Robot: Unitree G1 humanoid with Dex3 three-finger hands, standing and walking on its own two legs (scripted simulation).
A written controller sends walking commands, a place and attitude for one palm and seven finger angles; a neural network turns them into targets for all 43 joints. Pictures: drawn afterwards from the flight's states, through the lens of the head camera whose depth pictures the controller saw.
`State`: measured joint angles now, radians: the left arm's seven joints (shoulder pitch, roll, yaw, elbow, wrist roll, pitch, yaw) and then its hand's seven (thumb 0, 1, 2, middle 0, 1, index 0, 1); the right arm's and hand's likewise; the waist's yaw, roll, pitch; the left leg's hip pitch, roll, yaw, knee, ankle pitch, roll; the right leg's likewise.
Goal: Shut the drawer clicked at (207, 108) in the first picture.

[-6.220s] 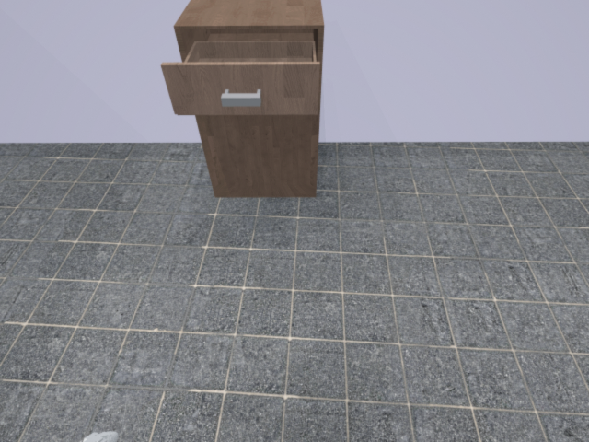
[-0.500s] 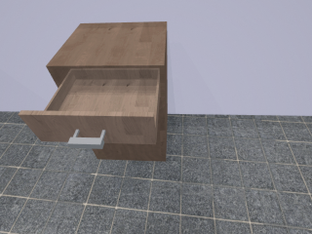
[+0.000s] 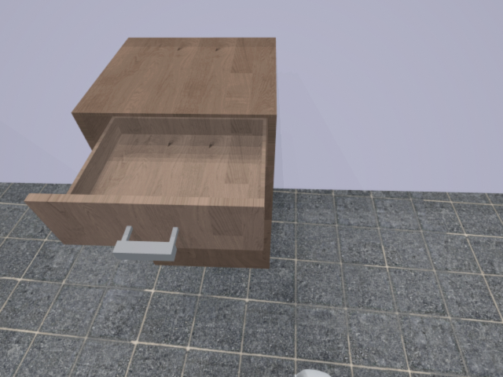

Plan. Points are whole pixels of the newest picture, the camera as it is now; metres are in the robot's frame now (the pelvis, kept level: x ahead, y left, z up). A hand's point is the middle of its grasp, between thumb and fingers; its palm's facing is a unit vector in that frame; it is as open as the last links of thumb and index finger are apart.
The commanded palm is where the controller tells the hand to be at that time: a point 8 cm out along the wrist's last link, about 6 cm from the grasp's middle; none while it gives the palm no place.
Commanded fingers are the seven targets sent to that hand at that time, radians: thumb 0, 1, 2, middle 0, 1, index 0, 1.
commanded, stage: come to a stop and stand still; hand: left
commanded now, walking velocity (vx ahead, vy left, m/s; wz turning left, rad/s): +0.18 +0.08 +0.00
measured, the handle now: (148, 240) +0.38 +0.23 -0.05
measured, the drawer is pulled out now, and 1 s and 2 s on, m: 0.27 0.27 0.27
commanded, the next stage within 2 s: look again from close up in 1.52 s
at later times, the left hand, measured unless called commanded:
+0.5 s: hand out of the picture +0.09 +0.18 -0.15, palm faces +0.06 -0.96 -0.27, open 7.3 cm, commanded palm none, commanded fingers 0.00 0.90 0.90 -0.20 -0.30 -0.20 -0.30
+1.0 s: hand out of the picture +0.04 +0.21 -0.16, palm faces +0.03 -0.97 -0.24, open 7.4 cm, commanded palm none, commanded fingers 0.00 0.90 0.90 -0.20 -0.30 -0.20 -0.30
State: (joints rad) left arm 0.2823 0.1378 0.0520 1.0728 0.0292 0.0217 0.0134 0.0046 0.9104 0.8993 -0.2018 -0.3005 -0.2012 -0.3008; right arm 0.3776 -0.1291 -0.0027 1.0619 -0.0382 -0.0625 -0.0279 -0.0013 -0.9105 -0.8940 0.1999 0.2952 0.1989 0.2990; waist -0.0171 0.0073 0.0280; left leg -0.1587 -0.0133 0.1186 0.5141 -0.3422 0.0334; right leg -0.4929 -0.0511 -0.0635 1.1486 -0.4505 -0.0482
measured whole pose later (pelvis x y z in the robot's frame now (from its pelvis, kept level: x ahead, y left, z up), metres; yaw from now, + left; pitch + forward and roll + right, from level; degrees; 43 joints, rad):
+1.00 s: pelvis +0.05 +0.04 +0.00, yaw -1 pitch +0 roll +1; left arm 0.34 0.14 0.00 1.04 0.01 0.01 0.03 0.00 0.90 0.90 -0.20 -0.30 -0.20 -0.30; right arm 0.34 -0.18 0.01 1.03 -0.02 -0.01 -0.01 0.00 -0.91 -0.89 0.20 0.30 0.20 0.30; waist 0.00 0.05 0.02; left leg -0.17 -0.03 0.11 0.47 -0.30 0.05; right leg -0.33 -0.05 -0.01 0.52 -0.19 0.01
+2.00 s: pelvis +0.07 +0.02 +0.01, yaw -1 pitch -2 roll +0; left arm 0.30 0.14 -0.01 1.10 0.01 0.00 0.04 0.00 0.91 0.90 -0.20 -0.30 -0.20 -0.30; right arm 0.31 -0.14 0.01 1.14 -0.01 -0.02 -0.03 0.00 -0.91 -0.89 0.20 0.30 0.20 0.30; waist 0.00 0.01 0.04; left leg -0.06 0.00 0.09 0.40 -0.31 0.01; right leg -0.23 -0.01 -0.03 0.46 -0.20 -0.02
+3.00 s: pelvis +0.04 +0.02 -0.07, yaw +4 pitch +12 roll -2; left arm 0.55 0.19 0.07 -0.18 -0.22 -0.29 -0.25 0.01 0.90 0.90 -0.81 -0.96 -0.81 -0.96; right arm 0.27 -0.16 0.05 0.52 0.03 -0.22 -0.02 0.01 -0.90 -0.89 0.21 0.30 0.21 0.30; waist 0.00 0.04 -0.12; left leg -0.75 0.01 0.00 1.09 -0.56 0.02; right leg -0.83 -0.05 -0.11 1.02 -0.40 -0.02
